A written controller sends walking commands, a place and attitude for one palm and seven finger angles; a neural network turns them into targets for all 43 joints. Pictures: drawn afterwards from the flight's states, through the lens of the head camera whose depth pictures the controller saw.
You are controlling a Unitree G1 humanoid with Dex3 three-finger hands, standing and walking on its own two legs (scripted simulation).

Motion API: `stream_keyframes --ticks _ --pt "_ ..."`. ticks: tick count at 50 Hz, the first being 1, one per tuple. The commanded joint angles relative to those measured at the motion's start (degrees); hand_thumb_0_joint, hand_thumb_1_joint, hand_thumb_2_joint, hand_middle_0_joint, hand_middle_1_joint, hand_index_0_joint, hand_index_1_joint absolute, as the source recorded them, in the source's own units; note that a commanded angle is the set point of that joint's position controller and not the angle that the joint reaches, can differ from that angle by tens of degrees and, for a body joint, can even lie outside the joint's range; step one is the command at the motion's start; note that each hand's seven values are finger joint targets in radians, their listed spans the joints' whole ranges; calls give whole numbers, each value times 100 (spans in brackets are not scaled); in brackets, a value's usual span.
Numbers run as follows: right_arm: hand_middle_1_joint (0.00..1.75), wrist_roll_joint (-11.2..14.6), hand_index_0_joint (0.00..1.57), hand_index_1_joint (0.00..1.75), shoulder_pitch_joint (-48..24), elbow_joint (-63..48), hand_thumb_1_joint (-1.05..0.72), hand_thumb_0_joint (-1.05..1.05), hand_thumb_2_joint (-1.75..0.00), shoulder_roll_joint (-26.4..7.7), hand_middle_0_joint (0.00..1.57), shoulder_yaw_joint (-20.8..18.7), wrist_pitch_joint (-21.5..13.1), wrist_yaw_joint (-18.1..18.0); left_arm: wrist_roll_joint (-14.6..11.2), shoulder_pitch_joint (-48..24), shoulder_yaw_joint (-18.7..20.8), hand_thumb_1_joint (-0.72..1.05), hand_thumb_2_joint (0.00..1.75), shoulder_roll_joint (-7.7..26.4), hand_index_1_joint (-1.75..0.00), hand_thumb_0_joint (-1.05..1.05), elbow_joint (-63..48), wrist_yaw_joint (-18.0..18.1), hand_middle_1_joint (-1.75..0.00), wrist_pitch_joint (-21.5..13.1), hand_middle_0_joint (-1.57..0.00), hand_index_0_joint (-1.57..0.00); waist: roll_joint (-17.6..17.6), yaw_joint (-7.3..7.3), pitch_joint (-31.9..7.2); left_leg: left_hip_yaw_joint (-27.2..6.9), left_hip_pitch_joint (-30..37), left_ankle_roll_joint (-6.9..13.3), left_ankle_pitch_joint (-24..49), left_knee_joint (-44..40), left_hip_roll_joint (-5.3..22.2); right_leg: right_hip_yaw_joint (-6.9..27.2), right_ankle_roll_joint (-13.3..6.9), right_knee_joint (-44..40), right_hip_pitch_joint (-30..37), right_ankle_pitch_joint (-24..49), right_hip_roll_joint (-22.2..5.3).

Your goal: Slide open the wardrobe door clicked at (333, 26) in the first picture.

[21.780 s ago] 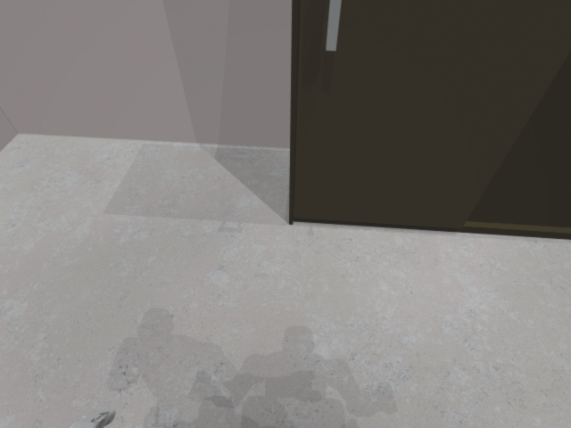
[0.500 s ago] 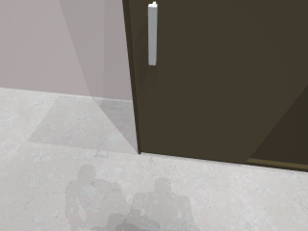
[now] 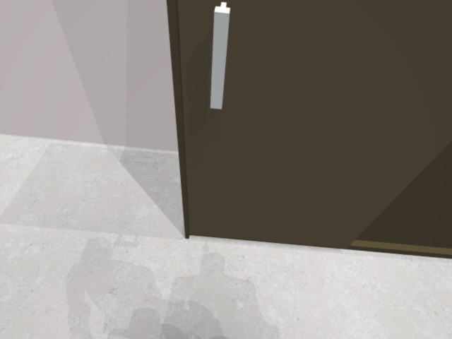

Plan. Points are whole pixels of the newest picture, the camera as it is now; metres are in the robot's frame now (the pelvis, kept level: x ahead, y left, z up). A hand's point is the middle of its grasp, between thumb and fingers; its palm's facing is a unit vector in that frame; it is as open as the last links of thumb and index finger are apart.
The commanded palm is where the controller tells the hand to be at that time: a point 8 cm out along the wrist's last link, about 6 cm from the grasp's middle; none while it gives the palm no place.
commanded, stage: shuffle to correct the standing spot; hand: left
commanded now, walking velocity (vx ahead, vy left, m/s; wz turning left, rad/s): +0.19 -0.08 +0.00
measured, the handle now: (219, 59) +0.63 +0.07 +0.18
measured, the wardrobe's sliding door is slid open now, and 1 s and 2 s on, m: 0.00 0.00 0.00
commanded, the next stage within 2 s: come to a stop and stand still in 0.28 s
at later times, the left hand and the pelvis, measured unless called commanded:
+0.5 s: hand (173, 283) +0.26 +0.13 -0.17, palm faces +0.05 -0.98 -0.18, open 7.2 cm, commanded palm none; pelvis +0.17 -0.05 +0.00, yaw +3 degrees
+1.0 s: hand (168, 313) +0.20 +0.12 -0.16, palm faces +0.06 -0.95 -0.29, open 7.3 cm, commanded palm none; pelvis +0.18 -0.08 +0.00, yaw +2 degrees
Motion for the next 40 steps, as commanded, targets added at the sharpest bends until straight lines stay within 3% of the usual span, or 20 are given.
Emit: stream_keyframes --ticks 1,7,11,14,15,16,17,18,19,20,21,22,24,28,29,31,32,33,35,40 --pt "30 25 20 30 1264 340 -90 0 -90 -451 20 16 -79 -81 -8 -532 12 90 90 93 -30 0 -651 -71 -30 -177 -20 -20 775 -168 760 -1435 733 457 3490 -2025 1814 40 119 692 -1809 608 -479" --pt "30 1 20 30 1425 443 -90 0 -90 -504 20 8 -65 -79 -41 -1418 -19 90 90 98 -30 0 -1020 -138 -30 -110 -20 -20 1081 -184 620 -497 1024 163 4798 -1849 1231 -552 190 -825 -1774 1234 -335" --pt "30 -19 20 30 1406 493 -90 0 -90 -611 20 -98 35 -61 -69 -1841 -27 90 90 274 -30 0 -1106 -129 -30 -142 -20 -20 1217 -267 569 -453 979 155 4881 -1527 1289 -739 59 -2296 -835 1278 -133" --pt "30 41 20 30 1244 483 -90 0 -90 -762 20 -181 91 -36 -50 -990 31 90 90 560 -30 0 -859 -90 -30 -226 -20 -20 924 170 -18 -446 853 35 4958 -440 1302 -872 -50 -3138 774 1653 92" --pt "30 81 20 30 1219 474 -90 0 -90 -723 20 -182 89 4 -37 -339 106 90 90 806 -30 0 -654 -59 -30 -292 -20 -20 619 476 -427 -348 252 -101 4341 442 1112 -706 -110 -3351 2004 2105 -45" --pt "30 136 20 30 1405 395 -90 0 -90 -378 20 -117 98 66 -17 248 236 90 90 1318 -30 0 -499 37 -30 -341 -20 -20 -688 665 -954 -56 -1116 -295 2230 2014 568 616 -506 -3371 3413 3307 -1298" --pt "30 203 20 30 1425 244 -90 0 -90 -185 20 -71 154 24 -123 550 291 90 90 1664 -30 0 -410 70 -30 -331 -20 -20 -1414 588 -1386 -447 -1730 -410 -1343 3840 -13 1994 -1180 -3897 3609 4484 -2539" --pt "30 197 20 30 1034 137 -90 0 -90 -177 20 -84 220 6 -162 149 275 90 90 1553 -30 0 -541 111 -30 -303 -20 -20 -909 565 -1017 -967 -1960 -348 -1265 4348 220 1929 -1335 -4301 2775 3576 -2472" --pt "30 141 20 30 793 64 -90 0 -90 -158 20 -105 251 38 -144 -334 258 90 90 1362 -30 0 -662 133 -30 -290 -20 -20 -970 428 -562 -1027 -2167 -343 -900 4521 428 1831 -1235 -4517 2107 2453 -2315" --pt "30 88 20 30 619 46 -90 0 -90 -226 20 -124 288 64 -143 -768 189 90 90 1085 -30 0 -770 165 -30 -289 -20 -20 -609 257 -178 -1091 -2020 -346 -558 4232 624 1311 -1066 -4650 1323 2041 -2101" --pt "30 62 20 30 670 79 -90 0 -90 -143 20 -104 339 65 -103 -1116 124 90 90 899 -30 0 -879 212 -30 -300 -20 -20 -98 34 -39 -1076 -1567 -401 -479 3648 672 878 -943 -4741 661 2299 -1979" --pt "30 71 20 30 836 170 -90 0 -90 36 20 -45 393 51 -61 -1435 67 90 90 797 -30 0 -965 232 -30 -312 -20 -20 -51 -184 61 -1049 -1126 -482 -469 2926 644 520 -826 -4731 146 2928 -1843" --pt "30 116 20 30 1106 278 -90 0 -90 195 20 15 461 39 -31 -1626 45 90 90 855 -30 0 -1026 233 -30 -280 -20 -20 -166 -270 -100 -832 -518 -539 -192 1691 409 42 -735 -4585 -10 3209 -1535" --pt "30 121 20 30 1057 151 -90 0 -90 -45 20 -112 470 27 -112 -1486 119 90 90 924 -30 0 -1080 221 -30 -105 -20 -20 -179 -270 -167 -600 103 -588 1394 -321 191 -55 -445 -3736 250 2771 -1242" --pt "30 106 20 30 900 32 -90 0 -90 -303 20 -176 458 21 -128 -1392 118 90 90 859 -30 0 -1134 201 -30 -37 -20 -20 324 -189 -94 -896 262 -455 2156 -571 447 -117 -216 -3445 42 2306 -1020" --pt "30 44 20 30 286 -342 -90 0 -90 -873 20 -252 424 -18 -148 -1216 92 90 90 615 -30 0 -1264 187 -30 90 -20 -20 1914 -38 153 -2148 -497 329 4176 -1523 1796 -547 279 -2312 237 372 -255" --pt "30 13 20 30 77 -410 -90 0 -90 -917 20 -252 410 -71 -128 -1245 108 90 90 668 -30 0 -1279 201 -30 125 -20 -20 1991 -88 158 -2324 -410 647 4926 -1651 1956 -286 307 -1299 59 -673 -132" --pt "30 9 20 30 -16 -459 -90 0 -90 -974 20 -257 402 -113 -118 -1268 138 90 90 734 -30 0 -1276 206 -30 144 -20 -20 1644 -92 101 -2205 -258 776 5352 -1480 1972 46 289 -614 -133 -879 -139" --pt "30 -2 20 30 -196 -545 -90 0 -90 -1089 20 -311 422 -116 -108 -1175 170 90 90 711 -30 0 -1288 210 -30 107 -20 -20 1150 -63 -197 -1789 617 795 5963 -1009 1806 212 328 -143 -726 -749 -78" --pt "30 11 20 30 -344 -672 -90 0 -90 -1241 20 -425 500 -69 -109 -1194 165 90 90 678 -30 0 -1449 181 -30 121 -20 -20 1106 -171 -649 -1419 1106 692 5490 -888 1674 158 428 -889 -579 -679 -98"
